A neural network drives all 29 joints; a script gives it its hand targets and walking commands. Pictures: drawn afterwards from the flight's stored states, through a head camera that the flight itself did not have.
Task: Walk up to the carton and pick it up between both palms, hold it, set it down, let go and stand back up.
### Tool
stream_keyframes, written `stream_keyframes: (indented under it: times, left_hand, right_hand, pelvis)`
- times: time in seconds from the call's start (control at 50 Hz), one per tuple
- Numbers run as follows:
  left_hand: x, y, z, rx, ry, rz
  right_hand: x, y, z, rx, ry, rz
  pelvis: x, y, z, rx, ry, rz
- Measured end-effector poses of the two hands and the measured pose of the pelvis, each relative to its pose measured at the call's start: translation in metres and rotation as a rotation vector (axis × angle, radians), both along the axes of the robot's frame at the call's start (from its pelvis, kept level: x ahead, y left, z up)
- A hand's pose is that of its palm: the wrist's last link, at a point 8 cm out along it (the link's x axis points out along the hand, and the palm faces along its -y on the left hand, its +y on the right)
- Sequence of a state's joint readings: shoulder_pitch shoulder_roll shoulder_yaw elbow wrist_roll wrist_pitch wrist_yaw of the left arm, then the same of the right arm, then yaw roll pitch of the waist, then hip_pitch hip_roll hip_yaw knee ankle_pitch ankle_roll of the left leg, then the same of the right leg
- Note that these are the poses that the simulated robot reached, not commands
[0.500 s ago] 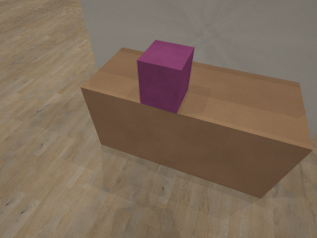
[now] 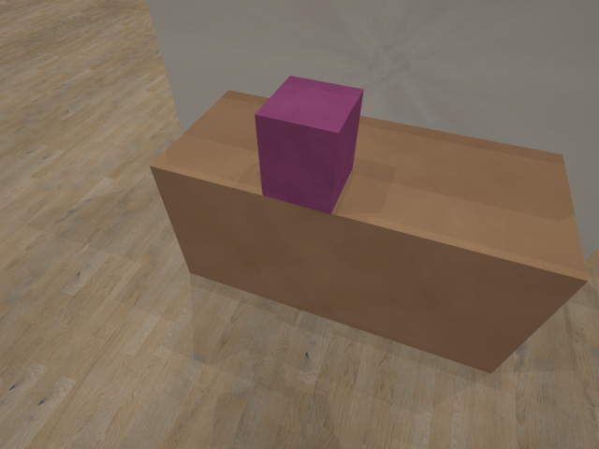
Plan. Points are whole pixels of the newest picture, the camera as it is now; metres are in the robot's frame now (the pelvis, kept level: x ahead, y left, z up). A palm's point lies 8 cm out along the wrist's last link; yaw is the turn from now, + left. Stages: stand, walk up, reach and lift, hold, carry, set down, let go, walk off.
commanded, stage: stand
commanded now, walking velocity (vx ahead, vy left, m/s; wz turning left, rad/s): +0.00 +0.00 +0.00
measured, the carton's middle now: (310, 145) +0.86 -0.02 -0.09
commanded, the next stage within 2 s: walk up in 0.64 s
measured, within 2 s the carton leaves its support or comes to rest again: neither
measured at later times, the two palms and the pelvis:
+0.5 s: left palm out of the picture -0.03 +0.18 -0.15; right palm out of the picture -0.03 -0.20 -0.15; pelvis +0.00 -0.01 +0.00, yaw +0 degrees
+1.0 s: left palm out of the picture -0.05 +0.20 -0.15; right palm out of the picture +0.01 -0.23 -0.16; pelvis +0.03 -0.01 -0.01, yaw +4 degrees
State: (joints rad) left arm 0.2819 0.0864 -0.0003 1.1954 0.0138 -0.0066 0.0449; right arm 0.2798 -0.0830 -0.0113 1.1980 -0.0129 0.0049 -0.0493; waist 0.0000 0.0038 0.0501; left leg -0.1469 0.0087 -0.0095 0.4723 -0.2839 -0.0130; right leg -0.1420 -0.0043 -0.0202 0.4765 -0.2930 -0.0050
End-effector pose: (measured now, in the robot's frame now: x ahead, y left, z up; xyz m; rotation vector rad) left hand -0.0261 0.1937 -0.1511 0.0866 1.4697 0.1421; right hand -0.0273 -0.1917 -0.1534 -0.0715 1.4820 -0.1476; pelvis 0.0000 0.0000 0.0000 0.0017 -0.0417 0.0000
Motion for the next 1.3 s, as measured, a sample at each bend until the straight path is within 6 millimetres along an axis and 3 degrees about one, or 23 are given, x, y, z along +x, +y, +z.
stream_keyframes:
  times: [0.82,0.9,0.98,1.06,1.12,1.16,1.2,1.3]
  left_hand:
    - [0.005,-0.023,0.003,0.006,-0.015,0.000]
    - [0.004,-0.018,0.001,0.020,-0.046,0.022]
    - [-0.016,-0.001,0.001,0.053,-0.020,0.087]
    - [-0.042,0.018,-0.002,0.058,0.084,0.111]
    - [-0.052,0.036,-0.010,0.045,0.173,0.094]
    - [-0.045,0.048,-0.017,0.035,0.214,0.061]
    - [-0.023,0.060,-0.021,0.038,0.211,0.020]
    - [0.077,0.079,-0.015,0.073,0.038,-0.073]
  right_hand:
    - [0.001,-0.020,-0.001,0.012,0.019,0.000]
    - [0.005,-0.026,-0.004,0.010,0.016,0.069]
    - [0.030,-0.035,-0.004,-0.017,-0.003,0.151]
    - [0.082,-0.038,-0.001,-0.064,-0.101,0.189]
    - [0.125,-0.034,-0.002,-0.107,-0.203,0.189]
    - [0.144,-0.029,-0.004,-0.127,-0.262,0.159]
    - [0.153,-0.025,-0.005,-0.136,-0.284,0.111]
    - [0.154,-0.015,-0.001,-0.114,-0.240,0.062]
  pelvis:
    - [0.006,-0.023,0.001,-0.001,0.009,0.001]
    - [0.011,-0.023,-0.004,-0.006,0.004,0.023]
    - [0.023,-0.015,-0.008,-0.021,-0.005,0.056]
    - [0.043,-0.001,-0.014,-0.031,-0.018,0.066]
    - [0.062,0.013,-0.025,-0.017,-0.026,0.060]
    - [0.074,0.020,-0.033,0.014,-0.026,0.038]
    - [0.084,0.023,-0.035,0.025,-0.026,0.017]
    - [0.112,0.022,-0.025,0.041,-0.047,-0.026]
